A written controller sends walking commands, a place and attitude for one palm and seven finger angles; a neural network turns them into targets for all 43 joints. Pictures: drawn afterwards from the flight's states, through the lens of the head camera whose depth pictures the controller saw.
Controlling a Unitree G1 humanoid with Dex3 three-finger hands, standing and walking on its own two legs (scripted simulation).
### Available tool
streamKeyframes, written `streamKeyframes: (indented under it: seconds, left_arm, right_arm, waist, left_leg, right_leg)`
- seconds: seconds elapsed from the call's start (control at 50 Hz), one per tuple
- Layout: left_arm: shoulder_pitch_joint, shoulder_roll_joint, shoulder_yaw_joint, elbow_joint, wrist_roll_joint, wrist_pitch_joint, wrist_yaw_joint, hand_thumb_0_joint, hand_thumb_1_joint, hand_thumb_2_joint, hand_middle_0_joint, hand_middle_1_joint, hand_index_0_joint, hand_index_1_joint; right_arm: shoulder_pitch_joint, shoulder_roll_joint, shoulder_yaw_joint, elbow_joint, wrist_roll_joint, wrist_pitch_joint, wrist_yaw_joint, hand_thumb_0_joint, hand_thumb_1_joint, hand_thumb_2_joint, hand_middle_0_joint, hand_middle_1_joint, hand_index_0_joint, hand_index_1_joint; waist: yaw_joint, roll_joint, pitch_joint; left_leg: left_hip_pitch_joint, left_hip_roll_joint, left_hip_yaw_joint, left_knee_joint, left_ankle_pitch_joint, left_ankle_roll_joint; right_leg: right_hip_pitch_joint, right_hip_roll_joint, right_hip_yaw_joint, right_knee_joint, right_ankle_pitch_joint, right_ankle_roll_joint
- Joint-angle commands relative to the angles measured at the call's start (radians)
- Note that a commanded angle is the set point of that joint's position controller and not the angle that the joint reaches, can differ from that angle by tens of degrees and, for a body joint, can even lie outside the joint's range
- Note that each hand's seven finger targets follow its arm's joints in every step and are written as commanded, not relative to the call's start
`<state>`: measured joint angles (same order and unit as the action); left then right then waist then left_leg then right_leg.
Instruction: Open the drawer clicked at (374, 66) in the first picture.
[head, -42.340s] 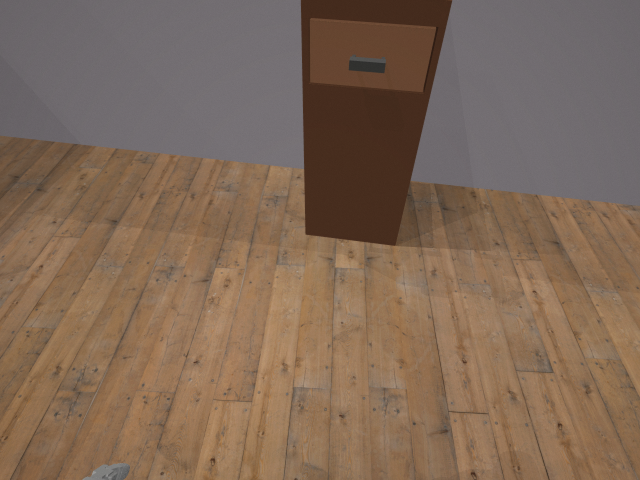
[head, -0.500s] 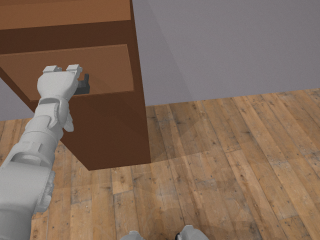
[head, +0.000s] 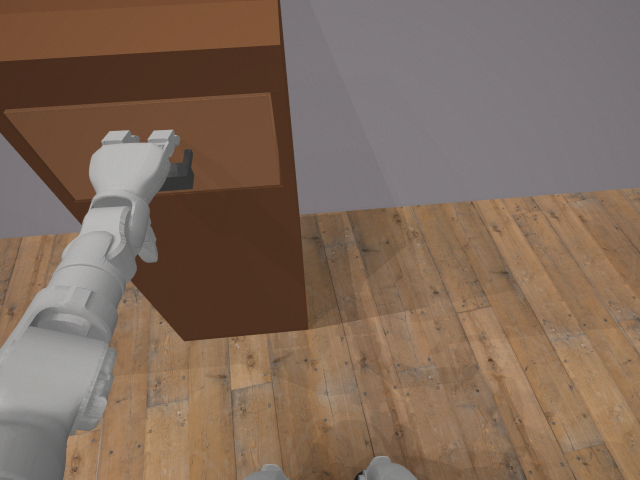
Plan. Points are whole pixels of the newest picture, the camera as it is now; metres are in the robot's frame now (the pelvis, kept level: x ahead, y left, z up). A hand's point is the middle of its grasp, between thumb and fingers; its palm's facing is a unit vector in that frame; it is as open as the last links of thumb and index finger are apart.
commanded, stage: lift the hand off the handle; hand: left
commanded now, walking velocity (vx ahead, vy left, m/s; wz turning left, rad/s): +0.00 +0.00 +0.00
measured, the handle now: (157, 167) +0.55 +0.23 +0.05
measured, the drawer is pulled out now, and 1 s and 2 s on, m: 0.00 0.00 0.00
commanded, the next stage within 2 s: draw the hand back to the body in 1.14 s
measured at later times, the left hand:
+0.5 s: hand (136, 175) +0.48 +0.23 +0.10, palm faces -0.06 +0.02 -1.00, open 14.7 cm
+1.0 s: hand (116, 127) +0.48 +0.22 +0.18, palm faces -0.05 +0.04 -1.00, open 14.6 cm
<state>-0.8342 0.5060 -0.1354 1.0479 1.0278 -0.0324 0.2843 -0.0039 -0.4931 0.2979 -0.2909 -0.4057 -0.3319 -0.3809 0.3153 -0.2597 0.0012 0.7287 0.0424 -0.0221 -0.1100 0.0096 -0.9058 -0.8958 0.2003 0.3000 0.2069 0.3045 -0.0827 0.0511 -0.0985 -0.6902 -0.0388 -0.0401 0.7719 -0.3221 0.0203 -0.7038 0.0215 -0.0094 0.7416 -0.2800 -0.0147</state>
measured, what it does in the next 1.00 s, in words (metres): stands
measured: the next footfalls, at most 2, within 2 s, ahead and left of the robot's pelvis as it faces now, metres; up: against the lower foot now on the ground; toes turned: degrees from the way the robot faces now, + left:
none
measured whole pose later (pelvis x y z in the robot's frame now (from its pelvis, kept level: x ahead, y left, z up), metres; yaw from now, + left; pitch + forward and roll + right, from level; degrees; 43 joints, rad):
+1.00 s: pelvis +0.04 +0.00 +0.03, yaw +1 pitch +5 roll +0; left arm -0.83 0.53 -0.22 0.77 0.91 -0.06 -0.04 0.00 -0.49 0.30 -0.53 -0.48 -0.46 -0.44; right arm 0.24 -0.26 0.01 0.74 0.07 -0.05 -0.09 0.01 -0.91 -0.90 0.20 0.30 0.21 0.30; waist 0.01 0.09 -0.04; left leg -0.32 -0.05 -0.06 0.51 -0.27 0.03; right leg -0.34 0.00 -0.02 0.50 -0.26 -0.01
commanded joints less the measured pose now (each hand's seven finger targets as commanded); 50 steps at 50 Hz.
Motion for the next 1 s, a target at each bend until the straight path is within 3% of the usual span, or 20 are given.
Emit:
streamKeyframes:
  seconds: [0.0,0.1,0.14,0.18,0.2,0.34,0.36,0.4,0.44,0.46,0.48,0.5,0.54,0.56,0.64,0.7,0.72,0.8,0.84,0.98]
  left_arm:
    - [-0.714,0.319,0.106,-0.337,-0.031,0.006,0.058,0.0,-0.5,0.3,-0.15,-0.3,-0.15,-0.3]
    - [-0.719,0.322,0.114,-0.411,-0.039,-0.015,0.041,0.0,-0.5,0.3,-0.15,-0.3,-0.15,-0.3]
    - [-0.711,0.358,0.148,-0.435,-0.042,-0.027,0.033,0.0,-0.5,0.3,-0.15,-0.3,-0.15,-0.3]
    - [-0.712,0.349,0.14,-0.449,-0.046,-0.033,0.029,0.0,-0.5,0.3,-0.15,-0.3,-0.15,-0.3]
    - [-0.724,0.316,0.115,-0.476,-0.048,-0.039,0.026,0.0,-0.5,0.3,-0.15,-0.3,-0.15,-0.3]
    - [-0.743,0.356,0.161,-0.612,-0.064,-0.063,0.016,0.0,-0.5,0.3,-0.15,-0.3,-0.15,-0.3]
    - [-0.731,0.311,0.131,-0.618,-0.066,-0.063,0.013,0.0,-0.5,0.3,-0.15,-0.3,-0.15,-0.3]
    - [-0.742,0.298,0.124,-0.657,-0.077,-0.064,0.008,0.0,-0.5,0.3,-0.15,-0.3,-0.15,-0.3]
    - [-0.743,0.326,0.143,-0.679,-0.082,-0.061,0.002,0.0,-0.5,0.3,-0.15,-0.3,-0.15,-0.3]
    - [-0.745,0.284,0.11,-0.682,-0.087,-0.058,-0.001,0.0,-0.5,0.3,-0.15,-0.3,-0.15,-0.3]
    - [-0.75,0.334,0.153,-0.683,-0.089,-0.053,-0.004,0.0,-0.5,0.3,-0.15,-0.3,-0.15,-0.3]
    - [-0.738,0.287,0.116,-0.679,-0.088,-0.046,-0.011,0.0,-0.5,0.3,-0.15,-0.3,-0.15,-0.3]
    - [-0.759,0.33,0.145,-0.717,-0.094,-0.046,-0.021,0.0,-0.5,0.3,-0.15,-0.3,-0.15,-0.3]
    - [-0.748,0.301,0.126,-0.71,-0.093,-0.042,-0.027,0.0,-0.5,0.3,-0.15,-0.3,-0.15,-0.3]
    - [-0.756,0.336,0.151,-0.714,-0.107,-0.031,-0.058,0.0,-0.5,0.3,-0.15,-0.3,-0.15,-0.3]
    - [-0.781,0.279,0.101,-0.691,-0.111,-0.019,-0.084,0.0,-0.5,0.3,-0.15,-0.3,-0.15,-0.3]
    - [-0.783,0.323,0.137,-0.676,-0.107,-0.015,-0.091,0.0,-0.5,0.3,-0.15,-0.3,-0.15,-0.3]
    - [-0.82,0.307,0.113,-0.694,-0.121,-0.021,-0.127,0.0,-0.5,0.3,-0.15,-0.3,-0.15,-0.3]
    - [-0.798,0.369,0.162,-0.691,-0.124,-0.027,-0.142,0.0,-0.5,0.3,-0.15,-0.3,-0.15,-0.3]
    - [-0.844,0.364,0.128,-0.594,-0.131,-0.021,-0.195,0.0,-0.5,0.3,-0.15,-0.3,-0.15,-0.3]
  right_arm:
    - [0.092,-0.144,-0.042,-0.071,0.005,-0.035,-0.018,0.0,-0.9,-0.9,0.2,0.3,0.2,0.3]
    - [0.087,-0.139,-0.045,-0.077,0.004,-0.038,-0.022,0.0,-0.9,-0.9,0.2,0.3,0.2,0.3]
    - [0.081,-0.142,-0.049,-0.08,0.005,-0.04,-0.022,0.0,-0.9,-0.9,0.2,0.3,0.2,0.3]
    - [0.082,-0.141,-0.049,-0.077,0.01,-0.042,-0.022,0.0,-0.9,-0.9,0.2,0.3,0.2,0.3]
    - [0.08,-0.138,-0.05,-0.077,0.008,-0.047,-0.02,0.0,-0.9,-0.9,0.2,0.3,0.2,0.3]
    - [0.075,-0.143,-0.062,-0.077,0.005,-0.056,-0.013,0.0,-0.9,-0.9,0.2,0.3,0.2,0.3]
    - [0.071,-0.136,-0.064,-0.077,0.006,-0.059,-0.01,0.0,-0.9,-0.9,0.2,0.3,0.2,0.3]
    - [0.067,-0.136,-0.065,-0.071,0.007,-0.067,-0.007,0.0,-0.9,-0.9,0.2,0.3,0.2,0.3]
    - [0.061,-0.141,-0.067,-0.072,0.007,-0.067,-0.006,0.0,-0.9,-0.9,0.2,0.3,0.2,0.3]
    - [0.056,-0.132,-0.064,-0.069,0.009,-0.072,-0.004,0.0,-0.9,-0.9,0.2,0.3,0.2,0.3]
    - [0.058,-0.139,-0.064,-0.064,0.013,-0.073,-0.002,0.0,-0.9,-0.9,0.2,0.3,0.2,0.3]
    - [0.044,-0.132,-0.062,-0.069,0.011,-0.076,0.001,0.0,-0.9,-0.9,0.2,0.3,0.2,0.3]
    - [0.039,-0.138,-0.064,-0.07,0.012,-0.076,0.003,0.0,-0.9,-0.9,0.2,0.3,0.2,0.3]
    - [0.03,-0.128,-0.062,-0.071,0.012,-0.079,0.004,0.0,-0.9,-0.9,0.2,0.3,0.2,0.3]
    - [0.008,-0.131,-0.059,-0.074,0.018,-0.076,0.011,0.0,-0.9,-0.9,0.2,0.3,0.2,0.3]
    - [-0.008,-0.122,-0.051,-0.074,0.02,-0.076,0.017,0.0,-0.9,-0.9,0.2,0.3,0.2,0.3]
    - [-0.011,-0.128,-0.051,-0.068,0.02,-0.073,0.018,0.0,-0.9,-0.9,0.2,0.3,0.2,0.3]
    - [-0.026,-0.121,-0.043,-0.081,0.021,-0.073,0.019,0.0,-0.9,-0.9,0.2,0.3,0.2,0.3]
    - [-0.04,-0.125,-0.043,-0.091,0.02,-0.066,0.015,0.0,-0.9,-0.9,0.2,0.3,0.2,0.3]
    - [-0.054,-0.126,-0.029,-0.077,0.036,-0.057,0.013,0.0,-0.9,-0.9,0.2,0.3,0.2,0.3]
  waist:
    - [-0.057,0.032,-0.394]
    - [-0.043,0.044,-0.429]
    - [-0.035,0.02,-0.433]
    - [-0.036,0.035,-0.403]
    - [-0.036,0.048,-0.41]
    - [-0.013,0.071,-0.497]
    - [-0.014,0.079,-0.497]
    - [-0.014,0.08,-0.498]
    - [-0.008,0.076,-0.506]
    - [-0.009,0.087,-0.502]
    - [-0.005,0.067,-0.469]
    - [-0.001,0.075,-0.482]
    - [0.003,0.062,-0.501]
    - [0.006,0.074,-0.493]
    - [0.018,0.044,-0.474]
    - [0.014,0.05,-0.424]
    - [0.018,0.032,-0.42]
    - [0.024,0.024,-0.434]
    - [0.038,0.007,-0.456]
    - [0.028,0.002,-0.344]
  left_leg:
    - [0.239,0.008,0.022,-0.146,-0.024,0.027]
    - [0.298,0.004,0.021,-0.157,0.069,0.024]
    - [0.31,0.005,0.02,-0.157,0.105,0.026]
    - [0.32,0.006,0.018,-0.17,0.101,0.023]
    - [0.339,0.004,0.021,-0.17,0.124,0.023]
    - [0.448,0.003,0.018,-0.174,0.295,0.011]
    - [0.475,0.004,0.017,-0.176,0.317,0.009]
    - [0.505,0.007,0.019,-0.176,0.353,0.008]
    - [0.523,0.008,0.016,-0.182,0.399,0.001]
    - [0.534,0.008,0.019,-0.186,0.402,0.001]
    - [0.53,0.011,0.011,-0.193,0.414,-0.001]
    - [0.536,0.008,0.018,-0.195,0.418,0.0]
    - [0.561,0.009,0.016,-0.2,0.455,-0.002]
    - [0.566,0.007,0.021,-0.202,0.471,-0.001]
    - [0.568,0.005,0.017,-0.22,0.496,-0.006]
    - [0.572,0.003,0.017,-0.24,0.457,-0.003]
    - [0.568,0.003,0.014,-0.246,0.456,-0.004]
    - [0.576,-0.004,0.018,-0.262,0.453,-0.001]
    - [0.565,-0.009,0.021,-0.269,0.452,0.001]
    - [0.516,-0.008,0.024,-0.318,0.332,0.004]
  right_leg:
    - [0.193,0.015,0.011,-0.147,-0.047,0.002]
    - [0.249,0.014,0.009,-0.154,0.027,0.0]
    - [0.28,0.015,0.013,-0.163,0.061,-0.001]
    - [0.27,0.016,0.008,-0.167,0.059,-0.002]
    - [0.273,0.015,0.009,-0.169,0.074,-0.003]
    - [0.35,0.019,0.0,-0.168,0.217,-0.012]
    - [0.34,0.02,-0.004,-0.17,0.224,-0.011]
    - [0.345,0.02,-0.005,-0.174,0.25,-0.01]
    - [0.368,0.022,-0.011,-0.177,0.28,-0.014]
    - [0.366,0.019,-0.011,-0.179,0.278,-0.011]
    - [0.366,0.022,-0.018,-0.18,0.29,-0.015]
    - [0.377,0.02,-0.013,-0.184,0.288,-0.012]
    - [0.409,0.021,-0.016,-0.193,0.317,-0.015]
    - [0.412,0.018,-0.011,-0.193,0.329,-0.014]
    - [0.456,0.019,-0.017,-0.209,0.353,-0.017]
    - [0.441,0.017,-0.018,-0.225,0.324,-0.016]
    - [0.454,0.018,-0.019,-0.229,0.331,-0.018]
    - [0.496,0.011,-0.014,-0.245,0.346,-0.017]
    - [0.547,0.009,-0.008,-0.253,0.363,-0.016]
    - [0.524,0.004,-0.005,-0.296,0.271,-0.014]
